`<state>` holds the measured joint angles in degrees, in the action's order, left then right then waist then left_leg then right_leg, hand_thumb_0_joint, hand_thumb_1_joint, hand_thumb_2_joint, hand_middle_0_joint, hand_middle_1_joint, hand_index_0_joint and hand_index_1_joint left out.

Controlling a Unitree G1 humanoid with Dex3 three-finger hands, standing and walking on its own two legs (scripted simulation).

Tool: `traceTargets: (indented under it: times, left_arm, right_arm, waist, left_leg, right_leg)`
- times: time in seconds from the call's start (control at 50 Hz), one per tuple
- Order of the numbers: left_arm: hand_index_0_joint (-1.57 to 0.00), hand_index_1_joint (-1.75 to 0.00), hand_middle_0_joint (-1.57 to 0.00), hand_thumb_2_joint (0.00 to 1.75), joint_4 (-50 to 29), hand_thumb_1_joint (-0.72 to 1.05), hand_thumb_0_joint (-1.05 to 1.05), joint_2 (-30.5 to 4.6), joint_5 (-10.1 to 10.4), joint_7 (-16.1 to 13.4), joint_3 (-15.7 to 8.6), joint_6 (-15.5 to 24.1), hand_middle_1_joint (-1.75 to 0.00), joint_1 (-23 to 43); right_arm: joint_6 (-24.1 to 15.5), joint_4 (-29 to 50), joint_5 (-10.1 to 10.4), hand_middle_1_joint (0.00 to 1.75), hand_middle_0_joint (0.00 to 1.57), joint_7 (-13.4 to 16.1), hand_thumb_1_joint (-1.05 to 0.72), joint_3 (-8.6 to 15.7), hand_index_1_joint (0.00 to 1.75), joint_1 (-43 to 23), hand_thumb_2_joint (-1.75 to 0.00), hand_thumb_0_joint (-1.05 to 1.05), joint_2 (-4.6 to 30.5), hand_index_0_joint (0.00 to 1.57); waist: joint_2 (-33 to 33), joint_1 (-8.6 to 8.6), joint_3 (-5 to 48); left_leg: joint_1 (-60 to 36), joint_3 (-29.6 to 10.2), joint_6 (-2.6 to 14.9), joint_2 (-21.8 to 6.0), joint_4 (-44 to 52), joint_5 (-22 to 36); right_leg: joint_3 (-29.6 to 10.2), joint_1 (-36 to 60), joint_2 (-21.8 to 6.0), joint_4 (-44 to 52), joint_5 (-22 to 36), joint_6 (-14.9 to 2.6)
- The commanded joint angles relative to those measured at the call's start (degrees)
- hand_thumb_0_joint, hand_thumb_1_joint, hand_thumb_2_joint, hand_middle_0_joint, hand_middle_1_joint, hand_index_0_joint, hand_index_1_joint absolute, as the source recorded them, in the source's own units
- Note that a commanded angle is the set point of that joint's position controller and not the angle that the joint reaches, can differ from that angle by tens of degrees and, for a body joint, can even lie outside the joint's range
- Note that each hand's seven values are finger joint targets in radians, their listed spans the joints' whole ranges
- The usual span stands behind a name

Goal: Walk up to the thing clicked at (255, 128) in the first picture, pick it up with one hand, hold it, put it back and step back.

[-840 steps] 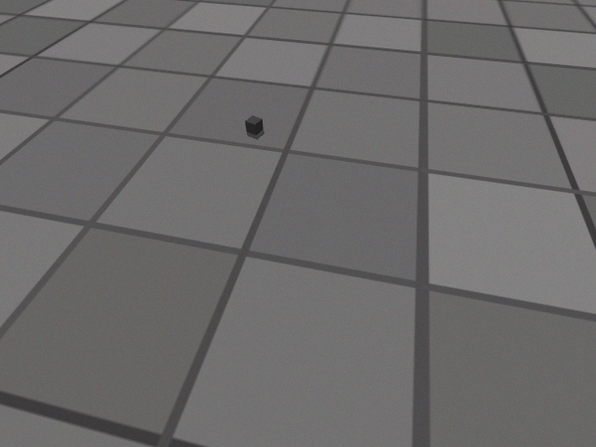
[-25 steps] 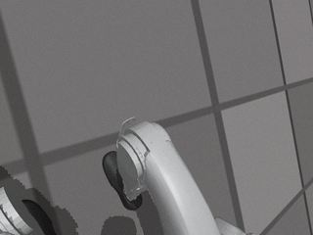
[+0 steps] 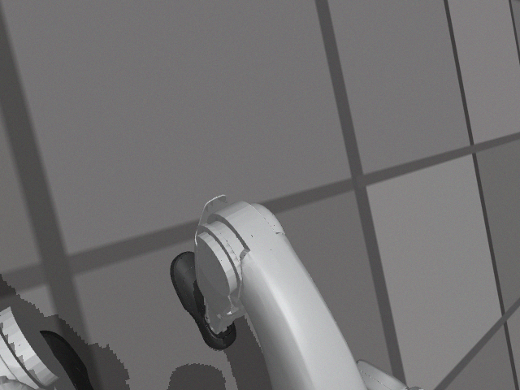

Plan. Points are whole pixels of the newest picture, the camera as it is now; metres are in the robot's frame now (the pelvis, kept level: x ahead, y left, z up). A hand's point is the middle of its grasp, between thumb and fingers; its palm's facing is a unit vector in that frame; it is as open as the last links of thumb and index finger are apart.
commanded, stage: close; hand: left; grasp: from above
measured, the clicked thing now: out of the picture +0.43 +0.37 -0.29
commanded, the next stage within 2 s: settle in 0.60 s
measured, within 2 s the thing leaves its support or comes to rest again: leaves its support in 1.10 s
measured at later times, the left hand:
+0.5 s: hand out of the picture +0.42 +0.36 -0.26, palm faces -0.06 -0.44 -0.90, open 10.9 cm
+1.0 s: hand out of the picture +0.42 +0.36 -0.26, palm faces +0.00 -0.45 -0.89, open 10.7 cm
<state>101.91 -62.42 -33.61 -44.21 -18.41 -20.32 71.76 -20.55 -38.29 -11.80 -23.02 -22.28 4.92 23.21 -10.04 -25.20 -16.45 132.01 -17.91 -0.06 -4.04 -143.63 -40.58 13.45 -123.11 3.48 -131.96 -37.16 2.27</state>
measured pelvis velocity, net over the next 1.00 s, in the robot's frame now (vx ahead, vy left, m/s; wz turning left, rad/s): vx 0.00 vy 0.00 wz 0.01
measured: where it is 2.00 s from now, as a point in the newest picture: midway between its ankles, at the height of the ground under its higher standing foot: (151, 356)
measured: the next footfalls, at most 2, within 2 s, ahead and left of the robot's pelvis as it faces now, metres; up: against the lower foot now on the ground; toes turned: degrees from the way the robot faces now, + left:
none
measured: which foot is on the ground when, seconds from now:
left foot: down 0.00-1.00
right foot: down 0.00-1.00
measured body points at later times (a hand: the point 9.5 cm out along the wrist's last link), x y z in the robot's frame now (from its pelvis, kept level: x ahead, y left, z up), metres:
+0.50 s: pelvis +0.00 +0.00 +0.00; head +0.30 +0.13 +0.30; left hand +0.43 +0.38 -0.21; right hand +0.03 -0.24 -0.04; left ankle +0.07 +0.13 -0.29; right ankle +0.12 -0.11 -0.29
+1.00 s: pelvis +0.00 +0.00 +0.00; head +0.30 +0.13 +0.30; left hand +0.43 +0.38 -0.21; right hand +0.03 -0.24 -0.04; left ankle +0.07 +0.13 -0.29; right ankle +0.12 -0.11 -0.29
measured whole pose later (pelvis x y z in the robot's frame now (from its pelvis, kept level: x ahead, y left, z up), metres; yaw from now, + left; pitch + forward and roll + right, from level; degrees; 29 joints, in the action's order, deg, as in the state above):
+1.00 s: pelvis +0.00 +0.00 +0.00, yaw +0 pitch +26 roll -16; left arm 101.3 -62.6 -31.3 -45.6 -20.1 -20.5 72.5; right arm -21.7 -38.3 -12.0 -23.1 -22.3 5.7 23.9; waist -10.3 -24.9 -17.1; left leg 131.3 -17.9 -0.5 -4.0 -143.4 -40.8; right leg 13.4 -122.7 3.4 -132.0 -37.3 2.0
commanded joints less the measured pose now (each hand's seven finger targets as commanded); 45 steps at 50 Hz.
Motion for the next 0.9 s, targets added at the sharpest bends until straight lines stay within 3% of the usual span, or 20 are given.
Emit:
traceTargets:
  times: [0.0,0.1,0.26,0.6,0.68,0.72,0.8,0.88]
  left_arm:
    - [-0.5,-0.68,-0.55,0.84,-4.22,0.0,0.0,-10.64,-1.35,-1.95,1.51,0.25,-0.62,10.56]
    - [-0.54,-0.68,-0.61,0.88,-4.66,0.04,0.0,-10.32,-0.68,-2.34,1.62,0.41,-0.61,10.37]
    - [-0.59,-0.68,-0.65,0.86,-4.3,0.11,0.0,-11.24,0.46,-2.84,0.75,0.59,-0.61,11.56]
    - [-0.65,-0.69,-0.71,0.89,-4.94,0.19,0.0,-10.45,-1.09,-2.02,1.98,0.52,-0.62,10.53]
    - [-0.67,-0.69,-0.73,0.89,-4.84,0.21,0.0,-10.36,-0.42,-1.88,1.73,0.63,-0.62,10.95]
    - [-0.75,-0.69,-0.8,0.89,-4.29,0.27,0.0,-10.26,-0.13,-1.74,1.35,0.73,-0.63,10.86]
    - [-0.82,-0.71,-0.86,0.9,-4.87,0.37,0.0,-10.03,0.67,-1.94,1.11,0.45,-0.66,10.42]
    - [-0.86,-0.74,-0.91,0.96,-4.49,0.43,0.0,-10.12,1.85,-3.13,-0.6,0.11,-0.68,11.91]
  right_arm:
    - [-0.24,-3.29,-0.11,0.3,0.2,0.03,-0.89,4.91,0.3,12.05,-0.9,0.0,20.15,0.2]
    - [-0.38,-2.63,-0.23,0.3,0.2,-0.11,-0.89,4.5,0.3,12.65,-0.9,0.0,20.16,0.2]
    - [-0.92,-2.51,-0.53,0.3,0.2,-0.25,-0.89,3.94,0.3,12.28,-0.9,0.0,20.22,0.2]
    - [-0.74,-2.18,-0.28,0.3,0.2,0.01,-0.89,4.37,0.3,12.17,-0.9,0.0,20.31,0.2]
    - [-0.89,-2.42,-0.52,0.3,0.2,0.22,-0.89,4.3,0.3,12.21,-0.9,0.0,20.3,0.2]
    - [-1.25,-3.38,-0.47,0.3,0.2,0.38,-0.91,4.52,0.3,12.06,-0.9,0.0,20.29,0.2]
    - [-0.98,-2.47,-0.58,0.3,0.2,0.06,-0.9,4.28,0.3,13.05,-0.9,0.0,20.38,0.2]
    - [-0.86,-2.69,-0.33,0.3,0.2,-0.28,-0.9,4.31,0.3,13.55,-0.9,0.0,20.77,0.2]
  waist:
    - [31.95,-4.51,33.79]
    - [31.5,-4.53,35.99]
    - [30.82,-4.59,35.76]
    - [32.1,-4.5,34.96]
    - [30.9,-4.9,34.86]
    - [30.84,-4.89,34.35]
    - [31.51,-4.56,36.16]
    - [32.11,-4.15,37.12]
  left_leg:
    - [-26.33,3.88,-0.3,-1.88,15.27,7.82]
    - [-27.67,4.41,-0.21,-1.99,14.14,11.75]
    - [-26.01,4.87,0.0,-1.8,13.5,11.29]
    - [-26.95,4.08,-0.26,-1.99,14.61,10.53]
    - [-26.6,4.45,-0.14,-1.85,14.11,9.85]
    - [-26.59,4.48,-0.18,-1.71,14.16,8.71]
    - [-27.34,4.56,-0.3,-1.85,14.32,11.15]
    - [-28.45,4.11,-0.62,-2.34,14.18,13.18]
  right_leg:
    - [4.42,19.4,2.18,11.45,13.07,-2.29]
    - [3.98,21.27,2.53,11.8,16.64,-2.05]
    - [3.79,21.84,2.28,12.24,16.01,-1.8]
    - [4.21,20.84,2.37,11.6,15.22,-2.21]
    - [3.85,20.84,2.27,11.81,14.66,-1.95]
    - [3.73,20.23,2.19,12.03,13.75,-1.93]
    - [3.8,22.01,2.44,11.91,15.89,-2.02]
    - [4.25,22.17,2.14,11.32,17.66,-1.99]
